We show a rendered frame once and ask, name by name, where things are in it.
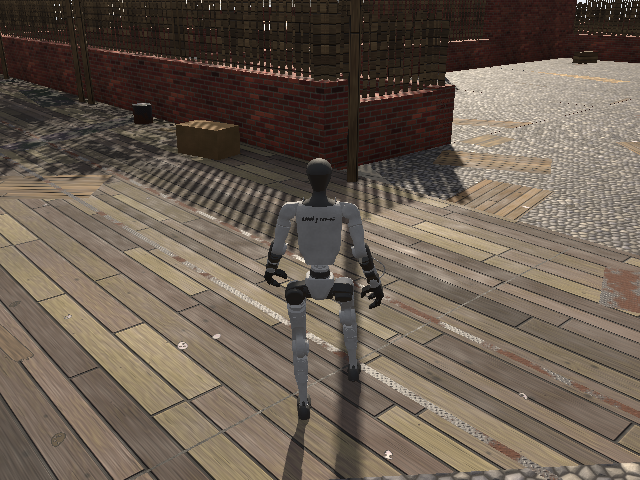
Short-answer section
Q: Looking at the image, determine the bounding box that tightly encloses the right robot forearm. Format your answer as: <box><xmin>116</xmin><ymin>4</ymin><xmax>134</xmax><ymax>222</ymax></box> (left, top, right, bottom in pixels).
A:
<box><xmin>358</xmin><ymin>243</ymin><xmax>381</xmax><ymax>288</ymax></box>

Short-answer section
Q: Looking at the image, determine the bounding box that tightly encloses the right robot upper arm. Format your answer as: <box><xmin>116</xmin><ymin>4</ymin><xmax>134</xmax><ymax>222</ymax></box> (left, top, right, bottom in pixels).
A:
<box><xmin>340</xmin><ymin>202</ymin><xmax>368</xmax><ymax>259</ymax></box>

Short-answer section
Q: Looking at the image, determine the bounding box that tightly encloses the left robot forearm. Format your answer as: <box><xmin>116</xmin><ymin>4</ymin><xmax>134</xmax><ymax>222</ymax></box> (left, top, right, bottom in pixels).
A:
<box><xmin>266</xmin><ymin>240</ymin><xmax>282</xmax><ymax>273</ymax></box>

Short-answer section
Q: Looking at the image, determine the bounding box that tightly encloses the left robot hand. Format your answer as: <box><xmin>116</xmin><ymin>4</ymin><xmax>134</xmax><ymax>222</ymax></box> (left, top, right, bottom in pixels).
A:
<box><xmin>264</xmin><ymin>269</ymin><xmax>287</xmax><ymax>287</ymax></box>

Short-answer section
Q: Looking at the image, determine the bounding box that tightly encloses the robot right foot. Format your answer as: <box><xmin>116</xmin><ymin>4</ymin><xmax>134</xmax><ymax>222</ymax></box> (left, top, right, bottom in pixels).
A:
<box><xmin>347</xmin><ymin>362</ymin><xmax>361</xmax><ymax>382</ymax></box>

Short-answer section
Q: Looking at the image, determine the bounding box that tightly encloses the left robot shin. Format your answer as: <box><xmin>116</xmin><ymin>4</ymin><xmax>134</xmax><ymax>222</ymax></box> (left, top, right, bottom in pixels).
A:
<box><xmin>292</xmin><ymin>340</ymin><xmax>308</xmax><ymax>406</ymax></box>

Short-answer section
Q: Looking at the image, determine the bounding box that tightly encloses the left robot upper arm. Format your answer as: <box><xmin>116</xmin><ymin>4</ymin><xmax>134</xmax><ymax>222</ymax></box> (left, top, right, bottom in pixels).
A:
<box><xmin>271</xmin><ymin>201</ymin><xmax>299</xmax><ymax>255</ymax></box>

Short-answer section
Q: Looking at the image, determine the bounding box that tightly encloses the right robot hand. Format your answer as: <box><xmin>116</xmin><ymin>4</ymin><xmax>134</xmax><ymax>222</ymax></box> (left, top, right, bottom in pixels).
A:
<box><xmin>361</xmin><ymin>284</ymin><xmax>384</xmax><ymax>309</ymax></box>

